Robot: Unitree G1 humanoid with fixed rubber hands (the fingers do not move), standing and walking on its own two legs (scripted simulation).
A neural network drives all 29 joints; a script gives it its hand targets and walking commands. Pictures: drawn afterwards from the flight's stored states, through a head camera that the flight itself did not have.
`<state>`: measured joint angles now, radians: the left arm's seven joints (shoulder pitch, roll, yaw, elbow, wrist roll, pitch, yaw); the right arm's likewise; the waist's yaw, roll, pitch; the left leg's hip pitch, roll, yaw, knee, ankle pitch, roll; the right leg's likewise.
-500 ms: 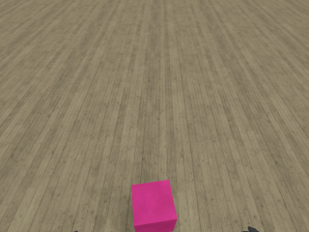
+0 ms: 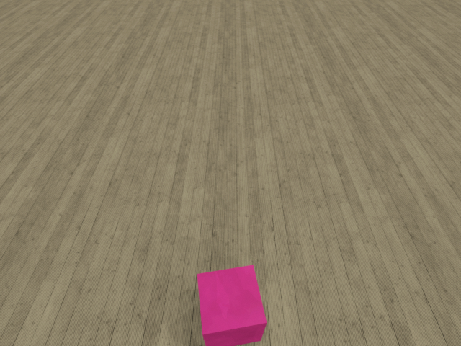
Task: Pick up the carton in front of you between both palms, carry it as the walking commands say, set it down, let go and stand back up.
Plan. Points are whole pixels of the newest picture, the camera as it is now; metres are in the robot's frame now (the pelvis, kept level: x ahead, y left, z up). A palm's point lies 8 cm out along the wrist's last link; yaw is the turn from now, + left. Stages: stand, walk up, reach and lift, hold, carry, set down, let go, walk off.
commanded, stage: stand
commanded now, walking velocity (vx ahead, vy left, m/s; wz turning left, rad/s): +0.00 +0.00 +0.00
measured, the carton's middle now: (230, 308) +0.38 +0.01 -0.64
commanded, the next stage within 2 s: none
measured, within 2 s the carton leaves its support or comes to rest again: neither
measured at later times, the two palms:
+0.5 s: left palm out of the picture -0.05 +0.23 -0.14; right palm out of the picture -0.06 -0.22 -0.13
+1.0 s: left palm out of the picture -0.07 +0.23 -0.14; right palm out of the picture -0.09 -0.18 -0.14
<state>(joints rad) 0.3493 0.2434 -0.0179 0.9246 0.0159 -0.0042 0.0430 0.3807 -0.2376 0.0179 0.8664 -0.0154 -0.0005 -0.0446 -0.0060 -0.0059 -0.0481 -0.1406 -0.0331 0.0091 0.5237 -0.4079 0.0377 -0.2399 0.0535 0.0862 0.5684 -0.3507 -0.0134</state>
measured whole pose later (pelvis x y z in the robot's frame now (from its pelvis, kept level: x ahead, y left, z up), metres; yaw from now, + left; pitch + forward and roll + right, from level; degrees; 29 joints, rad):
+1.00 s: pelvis -0.03 +0.03 +0.01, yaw -1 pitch -1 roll +0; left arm 0.34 0.14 -0.05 1.19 0.01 0.01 0.05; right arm 0.40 -0.14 0.04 1.13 -0.02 -0.01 -0.05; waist -0.01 -0.01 0.00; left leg -0.10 -0.06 0.04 0.45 -0.32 0.08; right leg -0.20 0.02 0.12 0.48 -0.26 0.03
